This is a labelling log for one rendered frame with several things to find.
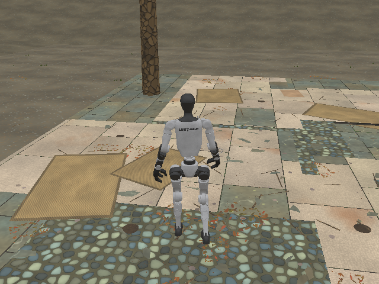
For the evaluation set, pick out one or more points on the robot left forearm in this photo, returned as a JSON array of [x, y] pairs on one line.
[[160, 159]]

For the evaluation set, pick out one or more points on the robot torso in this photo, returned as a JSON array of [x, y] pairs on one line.
[[189, 141]]

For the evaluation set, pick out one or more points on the humanoid robot head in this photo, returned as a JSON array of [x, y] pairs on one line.
[[187, 102]]

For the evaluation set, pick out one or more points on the left robot upper arm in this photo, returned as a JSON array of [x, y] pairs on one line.
[[170, 125]]

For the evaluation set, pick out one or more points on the right robot upper arm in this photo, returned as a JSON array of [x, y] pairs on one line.
[[206, 123]]

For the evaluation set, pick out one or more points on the right robot hand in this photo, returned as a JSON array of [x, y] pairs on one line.
[[212, 160]]

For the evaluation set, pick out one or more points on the left robot hand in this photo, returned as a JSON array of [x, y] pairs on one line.
[[156, 174]]

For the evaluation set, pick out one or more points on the robot right forearm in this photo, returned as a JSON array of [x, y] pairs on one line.
[[215, 153]]

